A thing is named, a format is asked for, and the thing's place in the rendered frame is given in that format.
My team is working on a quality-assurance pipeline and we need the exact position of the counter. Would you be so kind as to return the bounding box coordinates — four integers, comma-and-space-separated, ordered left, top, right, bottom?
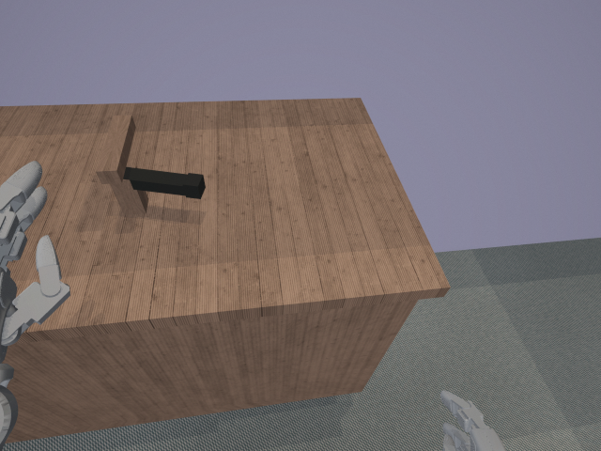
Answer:
0, 98, 451, 443

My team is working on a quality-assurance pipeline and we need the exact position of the tap lever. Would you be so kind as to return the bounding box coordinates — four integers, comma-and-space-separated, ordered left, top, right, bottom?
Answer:
123, 167, 206, 199

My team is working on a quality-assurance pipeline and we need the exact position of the robot right hand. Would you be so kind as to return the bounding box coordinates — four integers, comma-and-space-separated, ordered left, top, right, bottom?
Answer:
440, 390, 506, 451

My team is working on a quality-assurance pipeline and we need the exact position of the robot left hand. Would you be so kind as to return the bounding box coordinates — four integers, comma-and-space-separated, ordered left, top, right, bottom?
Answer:
0, 161, 70, 364

